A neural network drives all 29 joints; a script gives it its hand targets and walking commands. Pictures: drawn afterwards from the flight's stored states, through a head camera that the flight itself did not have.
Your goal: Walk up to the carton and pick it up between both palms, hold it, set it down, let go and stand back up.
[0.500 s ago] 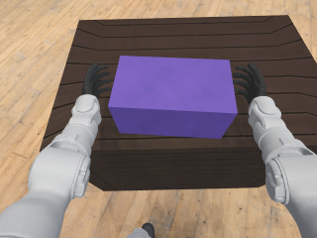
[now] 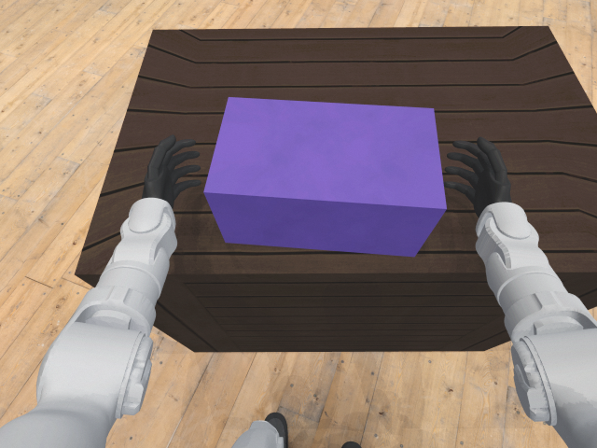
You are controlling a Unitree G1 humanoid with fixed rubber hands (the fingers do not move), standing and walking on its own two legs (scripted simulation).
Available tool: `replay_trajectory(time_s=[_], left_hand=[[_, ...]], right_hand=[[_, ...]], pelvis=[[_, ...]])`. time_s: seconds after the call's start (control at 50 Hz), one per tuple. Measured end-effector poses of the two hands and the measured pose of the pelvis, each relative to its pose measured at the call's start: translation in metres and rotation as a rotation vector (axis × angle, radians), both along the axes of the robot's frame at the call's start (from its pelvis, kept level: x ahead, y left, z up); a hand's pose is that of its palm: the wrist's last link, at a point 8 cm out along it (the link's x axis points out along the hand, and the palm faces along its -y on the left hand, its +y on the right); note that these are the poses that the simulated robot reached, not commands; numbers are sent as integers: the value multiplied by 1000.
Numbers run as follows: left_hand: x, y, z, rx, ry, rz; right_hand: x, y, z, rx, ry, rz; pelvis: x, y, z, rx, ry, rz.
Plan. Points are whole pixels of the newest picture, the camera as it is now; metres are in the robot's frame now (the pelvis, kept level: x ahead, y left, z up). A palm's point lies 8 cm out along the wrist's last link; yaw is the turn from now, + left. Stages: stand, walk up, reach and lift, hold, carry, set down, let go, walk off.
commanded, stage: set down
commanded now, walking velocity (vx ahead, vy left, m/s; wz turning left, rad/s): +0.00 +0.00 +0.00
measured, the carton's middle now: (324, 179) +0.49 +0.03 +0.01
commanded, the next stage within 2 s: none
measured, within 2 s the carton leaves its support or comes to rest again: neither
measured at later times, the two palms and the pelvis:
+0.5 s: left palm (136, 214) +0.38 +0.26 +0.06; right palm (519, 211) +0.42 -0.21 +0.07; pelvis -0.01 -0.01 +0.01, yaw +2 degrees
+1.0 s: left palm (124, 254) +0.33 +0.26 +0.06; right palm (530, 260) +0.36 -0.21 +0.06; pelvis +0.00 -0.01 +0.02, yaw +2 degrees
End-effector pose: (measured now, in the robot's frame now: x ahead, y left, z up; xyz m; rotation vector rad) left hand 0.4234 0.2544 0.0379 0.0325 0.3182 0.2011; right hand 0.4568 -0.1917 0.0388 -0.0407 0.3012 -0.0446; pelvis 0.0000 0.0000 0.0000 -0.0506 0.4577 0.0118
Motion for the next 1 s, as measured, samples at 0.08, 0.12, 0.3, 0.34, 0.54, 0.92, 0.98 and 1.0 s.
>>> replay_trajectory(time_s=[0.08, 0.12, 0.3, 0.34, 0.54, 0.92, 0.98, 1.0], left_hand=[[-7, 4, 8, -7, -13, 10], [-11, 6, 12, -8, -18, 13], [-30, 12, 30, -3, -24, 4], [-34, 13, 30, -4, -19, 4], [-50, 8, 22, -5, -20, 2], [-86, 9, 16, 0, -15, -1], [-95, 10, 18, 2, -21, -4], [-98, 10, 17, 1, -21, -5]], right_hand=[[-5, -4, 8, 2, -5, -7], [-8, -6, 14, 3, -8, -7], [-21, -13, 38, 8, -22, -1], [-25, -13, 39, 9, -16, 0], [-44, -13, 31, 20, -8, 4], [-84, -19, 17, 40, -13, 6], [-93, -22, 19, 41, -17, 7], [-97, -23, 18, 41, -17, 5]], pelvis=[[-1, -2, 2, 4, -30, 3], [-1, -2, 3, 7, -47, 4], [-3, -6, 10, 16, -131, 15], [-4, -7, 11, 18, -146, 17], [-7, -12, 12, 24, -188, 26], [-4, -12, 18, 36, -274, 17], [-1, -12, 20, 38, -300, 17], [0, -12, 21, 39, -310, 17]])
